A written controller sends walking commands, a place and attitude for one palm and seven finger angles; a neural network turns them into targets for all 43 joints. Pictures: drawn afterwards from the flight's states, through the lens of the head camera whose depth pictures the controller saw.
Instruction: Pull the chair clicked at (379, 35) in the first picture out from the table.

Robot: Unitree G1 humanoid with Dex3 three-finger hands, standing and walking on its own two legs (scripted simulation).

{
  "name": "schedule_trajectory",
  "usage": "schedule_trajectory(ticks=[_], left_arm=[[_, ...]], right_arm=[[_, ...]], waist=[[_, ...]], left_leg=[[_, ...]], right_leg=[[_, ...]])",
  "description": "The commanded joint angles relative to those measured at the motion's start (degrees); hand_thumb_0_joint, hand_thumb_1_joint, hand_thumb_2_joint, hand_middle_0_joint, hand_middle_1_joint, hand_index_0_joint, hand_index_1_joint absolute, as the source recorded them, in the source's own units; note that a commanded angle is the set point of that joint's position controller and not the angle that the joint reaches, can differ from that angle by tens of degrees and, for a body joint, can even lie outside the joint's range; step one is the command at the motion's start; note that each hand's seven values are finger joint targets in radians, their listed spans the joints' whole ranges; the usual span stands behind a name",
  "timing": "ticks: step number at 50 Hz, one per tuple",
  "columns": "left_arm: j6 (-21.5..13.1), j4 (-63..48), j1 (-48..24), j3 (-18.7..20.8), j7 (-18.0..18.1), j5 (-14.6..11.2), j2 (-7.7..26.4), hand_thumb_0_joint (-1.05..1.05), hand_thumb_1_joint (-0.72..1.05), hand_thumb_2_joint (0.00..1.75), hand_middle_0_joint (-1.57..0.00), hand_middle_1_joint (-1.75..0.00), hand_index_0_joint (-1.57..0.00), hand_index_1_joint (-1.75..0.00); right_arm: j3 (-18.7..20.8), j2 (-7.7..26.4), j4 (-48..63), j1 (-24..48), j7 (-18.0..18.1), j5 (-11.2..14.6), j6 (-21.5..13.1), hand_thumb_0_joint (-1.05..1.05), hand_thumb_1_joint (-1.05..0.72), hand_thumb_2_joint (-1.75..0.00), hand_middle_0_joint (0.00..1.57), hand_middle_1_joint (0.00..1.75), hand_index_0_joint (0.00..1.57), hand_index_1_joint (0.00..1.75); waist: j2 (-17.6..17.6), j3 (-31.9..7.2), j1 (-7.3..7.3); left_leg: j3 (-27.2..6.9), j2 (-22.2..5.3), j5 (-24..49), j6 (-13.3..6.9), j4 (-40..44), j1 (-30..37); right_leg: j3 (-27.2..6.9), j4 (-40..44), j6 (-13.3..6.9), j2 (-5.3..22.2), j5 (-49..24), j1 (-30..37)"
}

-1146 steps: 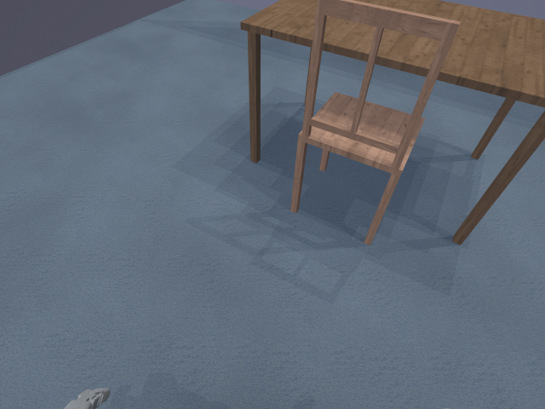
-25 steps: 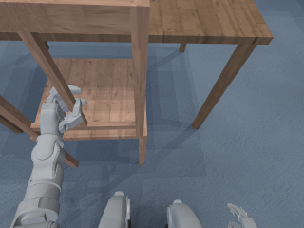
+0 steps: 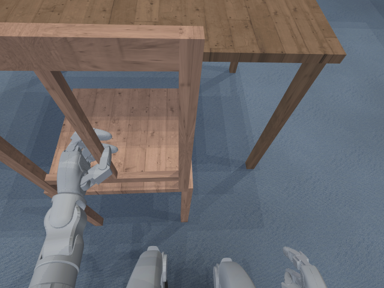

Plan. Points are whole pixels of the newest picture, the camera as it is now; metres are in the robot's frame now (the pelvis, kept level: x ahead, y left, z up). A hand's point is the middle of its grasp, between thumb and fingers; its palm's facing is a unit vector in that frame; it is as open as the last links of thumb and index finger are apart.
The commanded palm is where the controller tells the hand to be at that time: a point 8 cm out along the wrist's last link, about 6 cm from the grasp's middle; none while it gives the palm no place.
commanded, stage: step backward, pulling the chair out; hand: left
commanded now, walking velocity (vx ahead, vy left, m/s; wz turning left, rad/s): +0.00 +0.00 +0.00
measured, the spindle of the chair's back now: (90, 139) +0.38 +0.21 +0.07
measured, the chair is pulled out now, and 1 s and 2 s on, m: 0.04 0.17 0.26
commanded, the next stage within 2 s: none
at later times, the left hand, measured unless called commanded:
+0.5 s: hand (113, 177) +0.32 +0.16 +0.04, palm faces +0.09 -0.99 -0.13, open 5.1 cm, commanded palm +0.28 +0.21 +0.04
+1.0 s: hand (121, 224) +0.24 +0.13 +0.04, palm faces -0.01 -0.99 -0.17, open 5.1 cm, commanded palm +0.23 +0.18 +0.04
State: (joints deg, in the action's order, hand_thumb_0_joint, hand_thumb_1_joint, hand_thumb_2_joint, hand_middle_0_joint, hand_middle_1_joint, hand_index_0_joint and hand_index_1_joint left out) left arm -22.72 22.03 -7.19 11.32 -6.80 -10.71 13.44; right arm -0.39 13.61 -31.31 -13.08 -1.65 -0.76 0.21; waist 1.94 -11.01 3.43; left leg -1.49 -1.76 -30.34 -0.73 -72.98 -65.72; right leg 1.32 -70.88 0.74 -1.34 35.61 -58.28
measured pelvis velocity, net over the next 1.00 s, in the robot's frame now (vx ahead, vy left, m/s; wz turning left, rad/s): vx -0.07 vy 0.01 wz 0.01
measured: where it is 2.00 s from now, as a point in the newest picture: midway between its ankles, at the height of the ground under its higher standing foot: outside the picture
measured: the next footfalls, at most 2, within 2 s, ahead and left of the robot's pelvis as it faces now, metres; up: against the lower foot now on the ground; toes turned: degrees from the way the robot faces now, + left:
left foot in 1.36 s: -0.07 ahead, +0.14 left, +0.00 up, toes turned +2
right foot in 1.92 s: -0.07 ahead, -0.12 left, +0.00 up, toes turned +0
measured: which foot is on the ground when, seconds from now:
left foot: down 0.00-1.00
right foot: down 0.00-1.00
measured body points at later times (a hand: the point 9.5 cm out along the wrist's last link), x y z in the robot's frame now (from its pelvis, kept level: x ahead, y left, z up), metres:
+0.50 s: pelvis -0.02 +0.00 +0.09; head +0.04 +0.01 +0.54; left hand +0.31 +0.21 +0.05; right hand +0.09 -0.26 -0.02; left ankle +0.03 +0.11 -0.62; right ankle -0.02 -0.13 -0.62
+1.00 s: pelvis -0.07 +0.01 +0.10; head -0.03 +0.00 +0.55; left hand +0.23 +0.18 +0.06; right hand +0.05 -0.25 -0.02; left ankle +0.03 +0.11 -0.62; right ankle -0.02 -0.13 -0.62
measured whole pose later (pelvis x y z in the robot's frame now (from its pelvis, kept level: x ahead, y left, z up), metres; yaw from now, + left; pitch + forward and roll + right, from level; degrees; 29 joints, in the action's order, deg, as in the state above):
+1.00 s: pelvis -0.07 +0.01 +0.10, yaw +1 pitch +1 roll -1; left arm -13.2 52.0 -16.4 -3.5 5.3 -3.2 7.6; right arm -0.8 13.8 -38.0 -12.0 7.4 2.3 4.6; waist 2.7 4.3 1.6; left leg 1.3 -0.2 -6.4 -1.9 -30.7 -25.6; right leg -0.7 -34.5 0.5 0.5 16.8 -22.1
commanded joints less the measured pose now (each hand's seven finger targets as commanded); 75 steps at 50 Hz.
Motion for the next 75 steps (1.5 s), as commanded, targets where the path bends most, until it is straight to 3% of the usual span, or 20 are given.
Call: schedule_trajectory(ticks=[1, 4, 5, 6, 8, 11, 13, 21, 29, 42, 47, 51, 54, 56, 59, 61, 65, 68, 70, 75], left_arm=[[-4.7, -11.7, -10.3, 1.3, -0.9, 1.4, 8.5, 0.0, 0.9, 0.9, -0.5, -1.45, -0.5, -1.45], [-5.1, -15.1, -15.8, -1.9, -0.9, 1.6, 6.6, 0.0, 0.9, 0.9, -0.5, -1.45, -0.5, -1.45], [0.9, -23.5, -23.0, 9.6, 6.8, 7.6, 27.7, 0.0, 0.9, 0.9, -0.5, -1.45, -0.5, -1.45], [4.4, -24.7, -20.3, 3.6, 9.3, 7.6, 19.9, 0.0, 0.9, 0.9, -0.5, -1.45, -0.5, -1.45], [9.2, -19.6, -12.1, 1.9, 11.3, 7.9, 16.1, 0.0, 0.9, 0.9, -0.5, -1.45, -0.5, -1.45], [15.1, -0.4, -9.9, -4.2, 12.3, 8.5, 9.2, 0.0, 0.9, 0.9, -0.5, -1.45, -0.5, -1.45], [15.6, 5.7, -14.9, -5.0, 13.0, 8.6, 9.7, 0.0, 0.9, 0.9, -0.5, -1.45, -0.5, -1.45], [11.2, 15.5, -20.9, -7.6, 13.0, 9.3, 7.7, 0.0, 0.9, 0.9, -0.5, -1.45, -0.5, -1.45], [9.6, 13.4, -13.1, -7.1, 11.8, 8.2, 7.8, 0.0, 0.9, 0.9, -0.5, -1.45, -0.5, -1.45], [6.9, 18.7, -24.8, -11.6, 13.4, 9.7, 6.2, 0.0, 0.9, 0.9, -0.5, -1.45, -0.5, -1.45], [6.7, 19.6, -26.1, -13.5, 13.3, 9.3, 3.2, 0.0, 0.9, 0.9, -0.5, -1.45, -0.5, -1.45], [7.0, 19.0, -25.9, -13.0, 13.7, 9.3, 2.8, 0.0, 0.9, 0.9, -0.5, -1.45, -0.5, -1.45], [7.1, 19.1, -24.1, -11.4, 13.6, 9.8, 4.9, 0.0, 0.9, 0.9, -0.5, -1.45, -0.5, -1.45], [7.2, 18.6, -23.9, -12.1, 13.2, 9.7, 4.2, 0.0, 0.9, 0.9, -0.5, -1.45, -0.5, -1.45], [7.0, 18.4, -22.6, -8.9, 14.3, 10.2, 9.1, 0.0, 0.9, 0.9, -0.5, -1.45, -0.5, -1.45], [8.2, 18.4, -23.0, -9.9, 14.6, 10.5, 6.3, 0.0, 0.9, 0.9, -0.5, -1.45, -0.5, -1.45], [10.5, 15.8, -21.6, -9.1, 14.6, 10.0, 6.6, 0.0, 0.9, 0.9, -0.5, -1.45, -0.5, -1.45], [11.2, 10.6, -22.1, -11.6, 14.0, 9.8, 3.1, 0.0, 0.9, 0.9, -0.5, -1.45, -0.5, -1.45], [11.4, 10.4, -20.9, -13.8, 13.2, 9.7, 0.0, 0.0, 0.9, 0.9, -0.5, -1.45, -0.5, -1.45], [11.2, 7.4, -20.3, -13.0, 13.0, 10.4, 1.7, 0.0, 0.9, 0.9, -0.5, -1.45, -0.5, -1.45]], right_arm=[[3.6, 8.9, 5.5, -1.9, 0.9, 0.1, -1.9, 0.0, -0.9, -0.9, 0.2, 0.3, 0.2, 0.3], [3.4, 8.8, 6.0, -1.3, 1.3, 0.4, -2.3, 0.0, -0.9, -0.9, 0.2, 0.3, 0.2, 0.3], [3.9, 8.6, 8.8, -5.4, 3.3, 3.4, 1.9, 0.0, -0.9, -0.9, 0.2, 0.3, 0.2, 0.3], [3.5, 7.2, 10.2, -4.6, 4.5, 3.6, 2.4, 0.0, -0.9, -0.9, 0.2, 0.3, 0.2, 0.3], [3.1, 6.8, 10.2, -3.6, 5.6, 3.9, 2.9, 0.0, -0.9, -0.9, 0.2, 0.3, 0.2, 0.3], [1.5, 7.0, 7.0, -2.6, 6.8, 4.1, 5.6, 0.0, -0.9, -0.9, 0.2, 0.3, 0.2, 0.3], [1.0, 7.7, 5.7, -2.3, 7.3, 4.0, 6.1, 0.0, -0.9, -0.9, 0.2, 0.3, 0.2, 0.3], [1.9, 7.9, 2.4, -2.0, 7.7, 3.2, 6.6, 0.0, -0.9, -0.9, 0.2, 0.3, 0.2, 0.3], [2.6, 7.7, 4.4, 1.4, 7.8, 3.0, 6.7, 0.0, -0.9, -0.9, 0.2, 0.3, 0.2, 0.3], [2.6, 7.4, 0.0, 1.6, 9.2, 3.2, 3.4, 0.0, -0.9, -0.9, 0.2, 0.3, 0.2, 0.3], [2.1, 8.0, -0.1, 2.5, 9.4, 3.0, 2.3, 0.0, -0.9, -0.9, 0.2, 0.3, 0.2, 0.3], [1.9, 7.3, -0.5, 3.1, 9.4, 2.1, 2.0, 0.0, -0.9, -0.9, 0.2, 0.3, 0.2, 0.3], [2.4, 7.5, -0.9, 2.1, 9.2, 1.8, 1.5, 0.0, -0.9, -0.9, 0.2, 0.3, 0.2, 0.3], [2.6, 7.1, -0.2, 3.3, 8.9, 2.0, 1.3, 0.0, -0.9, -0.9, 0.2, 0.3, 0.2, 0.3], [3.5, 7.7, -1.0, 2.3, 9.0, 2.7, 0.7, 0.0, -0.9, -0.9, 0.2, 0.3, 0.2, 0.3], [2.6, 6.7, -1.7, 4.2, 8.4, 2.1, 0.7, 0.0, -0.9, -0.9, 0.2, 0.3, 0.2, 0.3], [1.5, 6.9, -2.7, 3.5, 8.5, 2.4, 0.3, 0.0, -0.9, -0.9, 0.2, 0.3, 0.2, 0.3], [2.6, 8.9, -0.6, 4.4, 9.0, 2.0, 1.7, 0.0, -0.9, -0.9, 0.2, 0.3, 0.2, 0.3], [2.7, 7.4, -0.1, 2.6, 7.9, 1.9, 2.9, 0.0, -0.9, -0.9, 0.2, 0.3, 0.2, 0.3], [3.5, 7.4, 0.5, 2.7, 8.2, 1.8, 3.6, 0.0, -0.9, -0.9, 0.2, 0.3, 0.2, 0.3]], waist=[[2.7, -21.0, 0.23], [3.9, -21.6, 1.12], [11.3, -37.0, -2.96], [14.6, -34.0, -1.88], [14.0, -29.7, -1.5], [2.7, -11.3, -0.22], [-0.6, -6.4, -0.01], [12.4, -7.8, -1.03], [6.6, -7.8, -2.24], [-3.1, -0.2, -0.96], [4.2, -0.5, -1.88], [7.2, -2.5, -2.61], [5.4, -4.0, -2.31], [2.5, -1.3, -2.14], [-8.7, 0.7, -2.4], [-7.9, -0.6, -3.22], [-8.4, -2.1, -1.67], [4.5, -4.8, -3.04], [5.3, -7.8, -2.94], [3.5, -9.3, -1.69]], left_leg=[[-1.9, 0.3, 23.7, 0.2, 7.1, 24.7], [-2.2, 0.3, 21.9, -0.1, 7.4, 25.7], [-0.5, 0.1, 24.0, -0.5, 20.1, 49.3], [-0.3, 1.1, 29.1, -0.5, 21.9, 54.1], [-1.5, 0.1, 36.4, -0.7, 23.2, 52.3], [-3.6, -2.3, 28.7, -1.9, 28.7, 40.3], [-3.7, -3.2, 28.7, -2.0, 31.0, 38.7], [-6.3, -6.0, 43.9, -1.9, 37.9, 53.6], [-6.9, -7.1, 32.4, -1.9, 43.8, 51.1], [-2.2, -2.8, 14.6, 0.3, 43.0, 55.4], [-10.8, -8.7, 10.1, -2.9, 53.6, 52.6], [-14.8, -12.2, 14.0, -5.2, 54.1, 53.3], [-9.7, -10.1, 21.0, -4.2, 48.9, 52.3], [-6.9, -7.5, 12.5, -2.2, 47.0, 47.2], [-0.4, 1.4, 4.9, 2.7, 25.7, 50.8], [-2.7, 2.3, 5.2, 3.0, 16.7, 47.3], [-4.7, -0.4, 9.6, 2.2, 41.0, 45.2], [-13.3, -10.7, 47.0, -3.0, 46.3, 51.4], [-10.4, -11.8, 47.4, -3.7, 45.4, 55.2], [-5.6, -9.3, 44.5, 0.3, 42.3, 50.8]], right_leg=[[1.5, 7.3, -2.7, -0.9, -23.2, 3.1], [1.4, 7.7, -2.7, -0.8, -21.4, 2.7], [-3.7, 17.4, -3.5, 2.8, -25.8, 25.7], [-2.9, 20.1, -3.2, 2.9, -33.8, 27.3], [-2.3, 20.3, -2.5, 3.5, -37.9, 26.4], [-1.4, 25.5, -1.3, 3.3, -33.3, 27.8], [-2.5, 29.9, -0.8, 4.3, -36.0, 30.9], [-1.8, 34.7, -0.8, 4.3, -35.0, 36.2], [-2.6, 39.3, -1.5, 3.7, -30.8, 42.6], [-7.0, 50.5, -2.5, 9.7, -16.0, 33.5], [-1.9, 39.0, -1.1, 2.7, -12.1, 34.9], [-2.7, 34.0, -1.9, 2.5, -14.2, 36.4], [-4.4, 39.7, -2.2, 3.9, -21.0, 41.3], [-7.3, 43.5, -3.4, 6.7, -17.0, 41.2], [-20.8, 57.3, -10.4, 19.5, 0.6, 28.5], [-19.9, 55.9, -13.1, 24.2, -15.0, 33.0], [-11.2, 43.4, -7.5, 19.7, -42.3, 47.6], [-2.3, 31.8, -0.5, 6.9, -40.3, 44.1], [-1.6, 33.5, -0.6, 5.2, -31.5, 44.2], [-4.1, 35.0, -2.4, 8.3, -49.8, 50.0]])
